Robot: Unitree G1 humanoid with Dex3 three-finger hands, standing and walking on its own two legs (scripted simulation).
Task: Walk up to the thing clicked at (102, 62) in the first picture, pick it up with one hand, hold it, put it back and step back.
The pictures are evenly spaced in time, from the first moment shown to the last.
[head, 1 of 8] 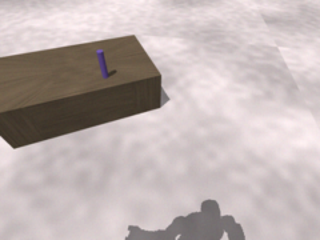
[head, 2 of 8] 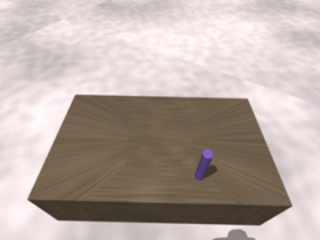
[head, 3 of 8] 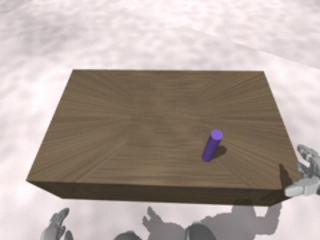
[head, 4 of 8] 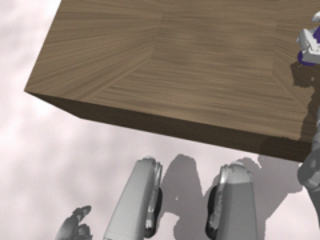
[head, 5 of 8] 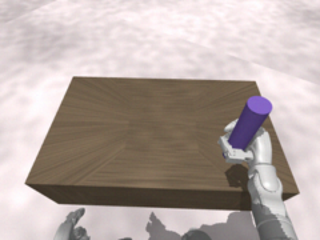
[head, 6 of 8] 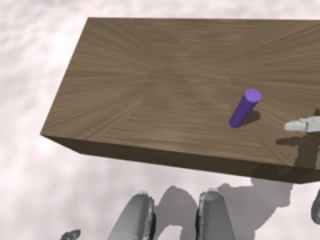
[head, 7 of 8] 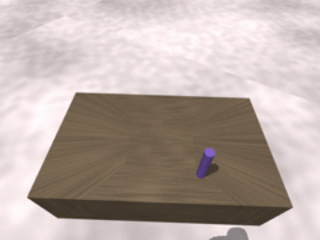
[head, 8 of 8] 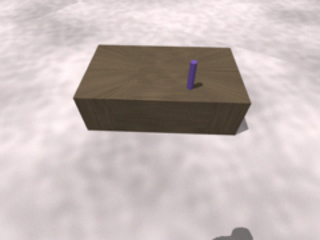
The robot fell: no
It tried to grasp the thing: yes
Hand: right
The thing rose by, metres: 0.37
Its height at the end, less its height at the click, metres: +0.00
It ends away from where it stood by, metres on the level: 0.01
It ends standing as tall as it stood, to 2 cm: yes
